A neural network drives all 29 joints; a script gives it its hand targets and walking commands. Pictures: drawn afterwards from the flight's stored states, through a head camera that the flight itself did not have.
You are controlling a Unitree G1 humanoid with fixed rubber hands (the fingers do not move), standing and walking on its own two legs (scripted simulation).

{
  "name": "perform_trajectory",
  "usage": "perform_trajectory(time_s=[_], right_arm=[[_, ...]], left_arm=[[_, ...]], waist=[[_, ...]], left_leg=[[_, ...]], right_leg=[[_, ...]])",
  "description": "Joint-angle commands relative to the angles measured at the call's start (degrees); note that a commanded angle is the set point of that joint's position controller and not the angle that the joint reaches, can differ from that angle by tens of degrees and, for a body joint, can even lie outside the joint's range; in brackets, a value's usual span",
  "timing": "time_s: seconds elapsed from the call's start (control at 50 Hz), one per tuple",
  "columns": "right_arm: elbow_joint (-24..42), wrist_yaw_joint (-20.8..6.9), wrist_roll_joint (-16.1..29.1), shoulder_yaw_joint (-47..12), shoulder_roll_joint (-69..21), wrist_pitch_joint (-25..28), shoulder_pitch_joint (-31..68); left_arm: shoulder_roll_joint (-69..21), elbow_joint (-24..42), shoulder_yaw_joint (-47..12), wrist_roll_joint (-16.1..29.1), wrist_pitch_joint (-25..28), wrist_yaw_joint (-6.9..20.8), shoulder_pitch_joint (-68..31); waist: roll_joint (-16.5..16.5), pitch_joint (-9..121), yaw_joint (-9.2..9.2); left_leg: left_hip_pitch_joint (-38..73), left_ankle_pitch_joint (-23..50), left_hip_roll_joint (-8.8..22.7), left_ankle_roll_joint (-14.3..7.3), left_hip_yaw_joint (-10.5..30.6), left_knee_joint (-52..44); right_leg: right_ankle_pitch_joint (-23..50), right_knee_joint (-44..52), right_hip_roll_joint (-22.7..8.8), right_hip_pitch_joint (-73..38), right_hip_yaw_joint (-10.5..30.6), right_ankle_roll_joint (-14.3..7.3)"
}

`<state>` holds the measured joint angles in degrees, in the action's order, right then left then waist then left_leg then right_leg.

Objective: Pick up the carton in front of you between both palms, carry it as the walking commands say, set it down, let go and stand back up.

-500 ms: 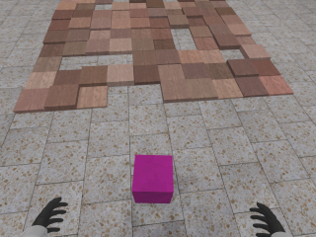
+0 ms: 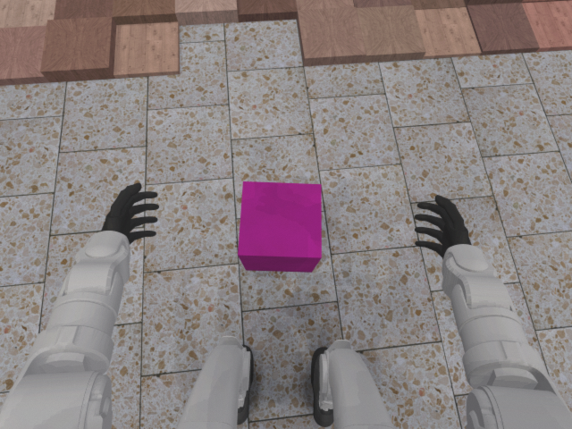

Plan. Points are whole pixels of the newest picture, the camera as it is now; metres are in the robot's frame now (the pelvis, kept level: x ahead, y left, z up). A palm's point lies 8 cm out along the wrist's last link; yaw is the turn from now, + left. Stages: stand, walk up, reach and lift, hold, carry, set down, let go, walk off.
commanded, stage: reach and lift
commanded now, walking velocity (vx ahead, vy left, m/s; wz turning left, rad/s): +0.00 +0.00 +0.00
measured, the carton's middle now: (280, 230) +0.52 +0.02 -0.57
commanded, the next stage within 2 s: none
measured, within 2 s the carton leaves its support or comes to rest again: neither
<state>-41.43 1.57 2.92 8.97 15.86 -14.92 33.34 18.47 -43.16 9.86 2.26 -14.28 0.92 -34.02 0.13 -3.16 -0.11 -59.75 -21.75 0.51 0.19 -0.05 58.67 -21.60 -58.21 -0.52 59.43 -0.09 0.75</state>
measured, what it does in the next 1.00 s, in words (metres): lowers itself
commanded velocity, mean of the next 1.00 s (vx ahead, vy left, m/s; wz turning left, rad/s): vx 0.00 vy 0.00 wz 0.00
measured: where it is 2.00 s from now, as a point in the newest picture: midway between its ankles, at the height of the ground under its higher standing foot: (281, 399)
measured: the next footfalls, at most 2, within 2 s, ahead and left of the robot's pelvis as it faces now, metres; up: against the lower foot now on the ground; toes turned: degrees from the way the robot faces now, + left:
none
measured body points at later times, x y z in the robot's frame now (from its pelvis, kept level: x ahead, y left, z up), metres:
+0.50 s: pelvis -0.03 +0.00 -0.04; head +0.32 +0.01 +0.25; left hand +0.54 +0.21 -0.15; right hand +0.54 -0.18 -0.16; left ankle +0.05 +0.12 -0.66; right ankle +0.05 -0.13 -0.66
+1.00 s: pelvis -0.04 +0.00 -0.23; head +0.33 +0.01 +0.02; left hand +0.52 +0.21 -0.40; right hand +0.52 -0.18 -0.40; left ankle +0.05 +0.12 -0.66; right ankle +0.05 -0.13 -0.66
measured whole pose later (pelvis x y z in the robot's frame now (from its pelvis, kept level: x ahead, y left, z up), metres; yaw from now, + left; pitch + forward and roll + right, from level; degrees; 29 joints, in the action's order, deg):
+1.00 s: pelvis -0.04 +0.00 -0.23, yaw +0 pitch +49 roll -1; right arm -54.1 7.9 7.3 10.8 18.1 -7.4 77.4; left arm 22.4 -57.4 11.1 7.8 -6.5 -4.5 -78.6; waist 0.7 -6.6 0.2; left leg -124.2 -31.5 -0.9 1.3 1.7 106.9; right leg -31.8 -106.8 1.5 123.8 1.7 1.9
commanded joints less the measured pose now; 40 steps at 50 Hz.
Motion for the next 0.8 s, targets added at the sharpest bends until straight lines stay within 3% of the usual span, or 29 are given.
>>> perform_trajectory(time_s=[0.0, 0.16, 0.32, 0.44, 0.54, 0.6, 0.66, 0.78], right_arm=[[3.5, 1.0, 0.6, 2.6, 7.6, 0.2, 18.8], [-4.5, 2.7, -0.2, 5.4, 8.4, -0.7, 42.0], [-9.1, 1.9, -4.3, 10.9, 8.1, 1.6, 58.1], [-7.0, 1.5, -8.1, 14.1, 5.5, 4.2, 56.2], [-6.8, 1.4, -10.7, 15.9, 1.1, 8.2, 50.4], [-6.6, 1.7, -11.1, 16.0, -0.5, 9.7, 46.5], [-6.3, 2.4, -9.8, 14.5, -0.3, 10.5, 46.3], [-6.1, 4.5, -3.6, 8.6, 3.5, 11.0, 49.2]], left_arm=[[8.7, 2.9, 2.5, 0.4, 0.3, -0.5, -19.3], [9.8, -6.0, 3.9, 0.3, -0.4, -1.2, -43.8], [9.4, -9.8, 8.4, -3.5, 1.7, -0.9, -59.3], [6.4, -7.4, 12.1, -7.4, 4.1, -0.4, -58.2], [1.6, -7.6, 15.4, -10.1, 7.8, -0.6, -51.0], [0.7, -8.2, 16.4, -10.3, 9.6, -1.0, -47.1], [1.3, -8.0, 15.7, -9.1, 10.7, -1.7, -46.7], [5.5, -7.2, 9.1, -2.3, 11.2, -3.5, -50.0]], waist=[[-0.7, 39.6, 0.33], [-0.8, 48.1, 0.29], [-1.2, 57.0, 0.65], [-1.6, 65.9, 0.87], [-0.5, 61.5, 1.36], [0.7, 60.1, 1.53], [0.6, 60.0, 1.85], [0.8, 68.2, 1.08]], left_leg=[[14.7, 17.4, -2.7, 1.8, -0.2, -3.7], [7.7, 6.9, -3.1, 2.3, -1.6, -3.3], [5.8, 9.7, -4.0, 2.0, -1.9, -2.1], [9.7, 26.6, -4.5, 1.6, -1.4, 0.2], [-0.7, 36.0, -4.4, 2.0, -0.7, 5.6], [-8.6, 36.2, -4.3, 2.1, -0.6, 10.8], [-13.7, 33.4, -4.3, 2.2, -0.8, 16.9], [-21.0, 30.6, -4.4, 2.5, -1.5, 29.8]], right_leg=[[15.0, 3.7, 2.8, -13.0, -0.4, 1.2], [5.2, 2.6, 3.4, -6.2, -2.0, 1.4], [7.9, 1.1, 4.4, -2.2, -2.4, 1.3], [22.6, -1.1, 5.6, -2.7, -2.3, 1.2], [32.0, -6.4, 5.7, 3.5, -0.9, 1.4], [32.9, -11.7, 5.2, 9.6, -0.2, 1.7], [28.4, -17.2, 5.1, 18.5, -0.4, 2.3], [28.0, -30.7, 5.1, 21.8, -0.8, 2.7]])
